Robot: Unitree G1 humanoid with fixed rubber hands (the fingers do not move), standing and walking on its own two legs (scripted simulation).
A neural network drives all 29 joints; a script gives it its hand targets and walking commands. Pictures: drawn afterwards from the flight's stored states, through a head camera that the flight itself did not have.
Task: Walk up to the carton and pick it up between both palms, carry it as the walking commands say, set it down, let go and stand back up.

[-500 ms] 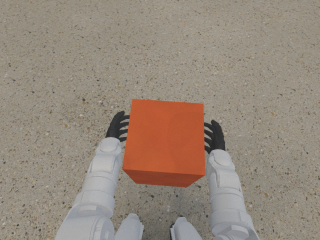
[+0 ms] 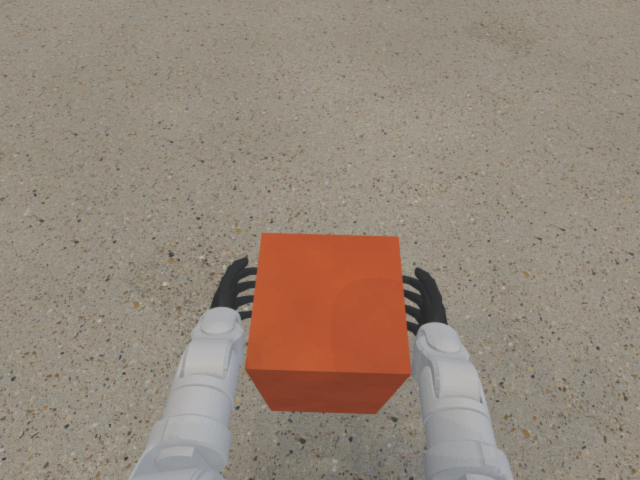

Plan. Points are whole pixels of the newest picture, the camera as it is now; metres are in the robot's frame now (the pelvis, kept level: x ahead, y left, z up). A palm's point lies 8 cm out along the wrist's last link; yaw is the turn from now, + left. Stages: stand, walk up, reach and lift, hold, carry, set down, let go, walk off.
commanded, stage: reach and lift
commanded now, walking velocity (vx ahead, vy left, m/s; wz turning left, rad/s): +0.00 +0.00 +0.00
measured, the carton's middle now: (326, 335) +0.34 -0.01 -0.10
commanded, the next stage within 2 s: hold in 1.84 s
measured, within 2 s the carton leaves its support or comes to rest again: neither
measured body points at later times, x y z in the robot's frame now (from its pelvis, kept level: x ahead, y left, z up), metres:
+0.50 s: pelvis +0.01 +0.00 +0.01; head -0.01 +0.01 +0.46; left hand +0.33 +0.12 +0.03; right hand +0.32 -0.15 +0.04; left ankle +0.04 +0.12 -0.72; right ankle +0.02 -0.14 -0.72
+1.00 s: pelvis +0.00 -0.01 +0.01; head -0.06 +0.00 +0.46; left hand +0.32 +0.13 +0.06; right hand +0.31 -0.14 +0.06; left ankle +0.04 +0.12 -0.72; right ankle +0.02 -0.14 -0.72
